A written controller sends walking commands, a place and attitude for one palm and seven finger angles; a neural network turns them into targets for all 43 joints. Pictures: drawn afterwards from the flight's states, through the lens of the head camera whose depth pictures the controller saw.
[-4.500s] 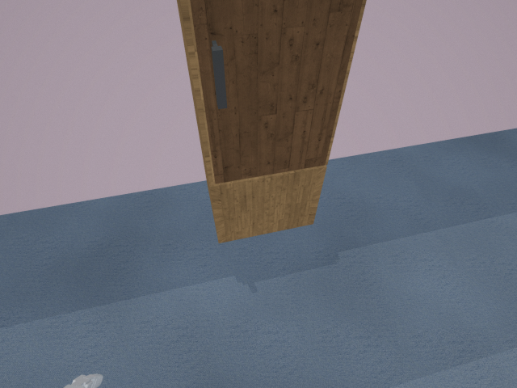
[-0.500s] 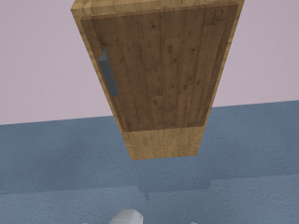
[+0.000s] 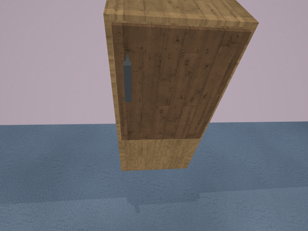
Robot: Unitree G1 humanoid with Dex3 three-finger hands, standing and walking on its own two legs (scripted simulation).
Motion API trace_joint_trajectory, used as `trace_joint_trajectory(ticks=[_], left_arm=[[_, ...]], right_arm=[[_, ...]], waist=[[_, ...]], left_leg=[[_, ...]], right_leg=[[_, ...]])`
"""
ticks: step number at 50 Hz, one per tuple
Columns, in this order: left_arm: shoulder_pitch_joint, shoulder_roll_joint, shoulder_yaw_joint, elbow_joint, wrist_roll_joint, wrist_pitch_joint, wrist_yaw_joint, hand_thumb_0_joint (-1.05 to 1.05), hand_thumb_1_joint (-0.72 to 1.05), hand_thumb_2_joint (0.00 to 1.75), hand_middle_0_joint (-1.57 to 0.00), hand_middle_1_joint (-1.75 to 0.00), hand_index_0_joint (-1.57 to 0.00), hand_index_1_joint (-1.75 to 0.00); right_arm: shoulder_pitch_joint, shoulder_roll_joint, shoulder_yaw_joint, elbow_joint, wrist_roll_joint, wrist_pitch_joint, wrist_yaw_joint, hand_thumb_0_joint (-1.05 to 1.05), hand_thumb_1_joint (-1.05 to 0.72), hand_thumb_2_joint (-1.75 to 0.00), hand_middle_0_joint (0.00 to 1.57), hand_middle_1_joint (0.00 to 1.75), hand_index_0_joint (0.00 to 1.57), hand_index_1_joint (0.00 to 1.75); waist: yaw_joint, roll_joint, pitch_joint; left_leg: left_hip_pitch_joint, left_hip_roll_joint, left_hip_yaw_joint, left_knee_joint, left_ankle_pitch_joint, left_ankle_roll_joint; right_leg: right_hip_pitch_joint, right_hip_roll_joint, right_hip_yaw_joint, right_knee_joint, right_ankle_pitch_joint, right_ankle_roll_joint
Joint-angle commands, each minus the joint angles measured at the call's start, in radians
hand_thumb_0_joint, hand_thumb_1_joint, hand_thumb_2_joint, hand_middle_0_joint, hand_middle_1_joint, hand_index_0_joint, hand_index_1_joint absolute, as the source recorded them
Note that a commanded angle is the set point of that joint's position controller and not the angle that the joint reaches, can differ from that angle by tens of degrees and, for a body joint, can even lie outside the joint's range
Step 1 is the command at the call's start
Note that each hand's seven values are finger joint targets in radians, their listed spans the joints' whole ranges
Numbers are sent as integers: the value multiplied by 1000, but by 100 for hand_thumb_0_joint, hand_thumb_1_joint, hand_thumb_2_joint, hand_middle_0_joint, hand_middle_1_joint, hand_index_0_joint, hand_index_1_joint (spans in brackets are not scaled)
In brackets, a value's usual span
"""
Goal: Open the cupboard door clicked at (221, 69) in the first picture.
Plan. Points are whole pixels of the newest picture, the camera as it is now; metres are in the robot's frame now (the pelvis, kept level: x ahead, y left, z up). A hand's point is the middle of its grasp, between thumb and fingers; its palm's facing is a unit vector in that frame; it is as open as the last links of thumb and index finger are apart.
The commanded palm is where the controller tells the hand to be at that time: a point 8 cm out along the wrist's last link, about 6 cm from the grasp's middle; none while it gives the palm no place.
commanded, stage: look again from close up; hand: left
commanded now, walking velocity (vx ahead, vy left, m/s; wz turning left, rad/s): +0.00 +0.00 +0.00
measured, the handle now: (127, 79) +0.57 +0.12 +0.07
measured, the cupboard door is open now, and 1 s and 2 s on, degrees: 0 0 0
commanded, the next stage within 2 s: shuffle to correct the standing spot in 0.64 s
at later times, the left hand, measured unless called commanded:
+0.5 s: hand out of the picture +0.04 +0.16 -0.18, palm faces +0.06 -0.98 -0.20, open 7.2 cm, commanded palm none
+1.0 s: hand out of the picture -0.08 +0.18 -0.19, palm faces +0.05 -0.98 -0.18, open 7.3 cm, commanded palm none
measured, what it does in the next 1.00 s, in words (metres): steps on the spot: right foot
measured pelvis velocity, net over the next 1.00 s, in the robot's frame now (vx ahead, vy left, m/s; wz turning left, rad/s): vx -0.04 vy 0.00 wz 0.02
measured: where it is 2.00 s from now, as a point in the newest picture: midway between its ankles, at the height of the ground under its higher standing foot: outside the picture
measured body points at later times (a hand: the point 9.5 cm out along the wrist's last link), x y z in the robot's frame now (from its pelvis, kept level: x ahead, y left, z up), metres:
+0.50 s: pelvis +0.00 -0.02 -0.01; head -0.02 -0.02 +0.44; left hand +0.03 +0.21 -0.17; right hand +0.05 -0.26 -0.16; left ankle -0.03 +0.10 -0.75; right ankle -0.01 -0.12 -0.75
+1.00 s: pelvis -0.04 +0.00 -0.01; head -0.06 +0.01 +0.44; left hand -0.08 +0.23 -0.17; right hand -0.06 -0.22 -0.17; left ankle -0.03 +0.10 -0.75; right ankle -0.01 -0.12 -0.75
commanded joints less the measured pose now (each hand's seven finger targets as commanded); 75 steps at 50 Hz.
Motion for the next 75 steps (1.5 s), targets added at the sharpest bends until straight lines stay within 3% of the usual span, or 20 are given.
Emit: trace_joint_trajectory(ticks=[1, 4, 5, 6, 7, 10, 15, 20, 33, 39, 44, 50, 55, 58, 61, 65, 67, 68, 71, 75], left_arm=[[-95, 3, -9, -69, -8, -28, 3, 0, 90, 90, -20, -30, -20, -30], [-7, -6, -8, -17, -10, -36, 13, 0, 90, 90, -20, -30, -20, -30], [55, 130, -35, -66, -9, -57, 26, 0, 90, 90, -20, -30, -20, -30], [109, 67, -21, -54, -5, -54, 38, 0, 90, 90, -20, -30, -20, -30], [73, 67, -32, -71, 7, -50, 39, 0, 90, 90, -20, -30, -20, -30], [80, 66, -20, -88, 0, -70, 47, 0, 90, 90, -20, -30, -20, -30], [76, 68, -13, -100, -5, -77, 58, 0, 90, 90, -20, -30, -20, -30], [54, 72, -18, -107, -3, -75, 58, 0, 90, 90, -20, -30, -20, -30], [40, 106, -29, -86, -2, -76, 43, 0, 90, 90, -20, -30, -20, -30], [86, 55, -43, -43, -1, -63, 42, 0, 90, 90, -20, -30, -20, -30], [130, 27, -35, -52, 18, -37, 31, 0, 90, 90, -20, -30, -20, -30], [164, -1, -20, -78, 24, -24, 16, 0, 90, 90, -20, -30, -20, -30], [224, 14, -3, -80, 19, -29, 20, 0, 90, 90, -20, -30, -20, -30], [258, 53, 13, -82, 14, -28, 37, 0, 90, 90, -20, -30, -20, -30], [165, 29, 8, -102, 19, -33, 44, 0, 90, 90, -20, -30, -20, -30], [131, 7, -6, -90, 12, -25, 35, 0, 90, 90, -20, -30, -20, -30], [149, -66, -21, -121, 11, -24, 16, 0, 90, 90, -20, -30, -20, -30], [70, -27, -9, -158, 26, -19, 6, 0, 90, 90, -20, -30, -20, -30], [69, -15, 8, -142, 27, -17, -9, 0, 90, 90, -20, -30, -20, -30], [23, -41, 4, -141, 11, -14, -15, 0, 90, 90, -20, -30, -20, -30]], right_arm=[[79, -194, -40, 8, 1, -8, -24, 0, -90, -90, 20, 30, 20, 30], [53, -179, -41, 22, 11, -6, -21, 0, -90, -90, 20, 30, 20, 30], [-3, -215, -21, -70, 19, -6, -1, 0, -90, -90, 20, 30, 20, 30], [-46, -166, -27, -96, 7, -24, 0, 0, -90, -90, 20, 30, 20, 30], [16, -139, -30, -101, 8, -26, 0, 0, -90, -90, 20, 30, 20, 30], [42, -104, -18, -79, 4, -13, 3, 0, -90, -90, 20, 30, 20, 30], [21, -103, -23, -71, 15, -3, 2, 0, -90, -90, 20, 30, 20, 30], [-34, -145, -33, -80, 14, 3, 4, 0, -90, -90, 20, 30, 20, 30], [-136, -226, -26, -93, 16, -8, 17, 0, -90, -90, 20, 30, 20, 30], [-95, -188, -14, -60, 15, -1, 22, 0, -90, -90, 20, 30, 20, 30], [-52, -231, -43, -62, 7, 20, 18, 0, -90, -90, 20, 30, 20, 30], [-4, -232, -66, -63, 5, 18, -1, 0, -90, -90, 20, 30, 20, 30], [20, -174, -60, -67, 2, 18, -3, 0, -90, -90, 20, 30, 20, 30], [20, -101, -46, -84, 4, 24, -4, 0, -90, -90, 20, 30, 20, 30], [23, -84, -46, -85, 7, 27, 7, 0, -90, -90, 20, 30, 20, 30], [171, -52, -33, -27, 3, 9, 9, 0, -90, -90, 20, 30, 20, 30], [235, -208, -69, -25, -10, -3, -11, 0, -90, -90, 20, 30, 20, 30], [196, -249, -86, -46, -11, -3, -12, 0, -90, -90, 20, 30, 20, 30], [82, -183, -61, -55, -4, -27, -17, 0, -90, -90, 20, 30, 20, 30], [66, -203, -72, -52, -5, -32, -21, 0, -90, -90, 20, 30, 20, 30]], waist=[[-37, 228, 12], [8, 194, -6], [23, 121, 32], [58, -61, 32], [3, -23, -22], [2, -136, -91], [-2, 51, -25], [0, 47, 37], [10, 70, 56], [11, 56, 75], [12, 129, 156], [14, 135, 133], [37, 38, 128], [48, -174, 107], [-2, -18, 115], [-56, 31, 77], [-63, 336, 95], [-75, 231, 138], [-14, 192, 133], [-19, 155, 70]], left_leg=[[115, 272, -194, -6, 577, 126], [4, 218, -160, 51, 449, 75], [-111, 113, -88, 66, 213, 16], [-211, 89, -61, 172, 3, -4], [-214, 53, -44, 182, 19, -11], [-203, 34, -14, 264, -18, -12], [-150, 64, -23, 205, 116, -12], [-101, 96, -41, 161, 203, -8], [-100, 103, -81, 44, 74, 5], [-148, 105, -107, -13, -79, 5], [-280, 171, -235, -149, -420, 47], [-290, 214, -305, -131, -402, 91], [-395, 125, -183, 43, -317, 57], [-432, 23, 36, 445, -248, 15], [-384, 79, 37, 614, -280, 10], [-71, 69, 78, 167, -64, -4], [9, 428, -463, -132, -237, 140], [-111, 484, -489, -197, -347, 189], [-120, 392, -305, -156, -65, 149], [-44, 340, -112, -69, 286, 132]], right_leg=[[-29, -8, -3, -166, -61, -18], [174, -3, -31, -396, 165, -29], [263, -11, -22, -428, 185, -59], [217, -84, 74, -430, 226, -73], [241, -128, 100, -404, 241, -99], [298, -152, 125, -394, 547, -136], [275, -130, 78, -340, 719, -119], [206, -96, 62, -368, 575, -91], [188, -86, 78, -465, 260, -69], [194, -83, 45, -477, 125, -48], [144, -25, -46, -351, 2, -36], [139, -12, -46, -301, 43, -44], [228, -73, 39, -422, -54, -75], [186, -259, 265, -643, -295, -186], [91, -272, 170, -632, -100, -247], [-23, -141, -6, -405, -55, -164], [-265, -16, -108, -59, -131, -61], [-241, -52, -26, 91, -140, -67], [-260, -89, 45, 223, 17, -40], [-164, -81, -2, 30, 30, -11]])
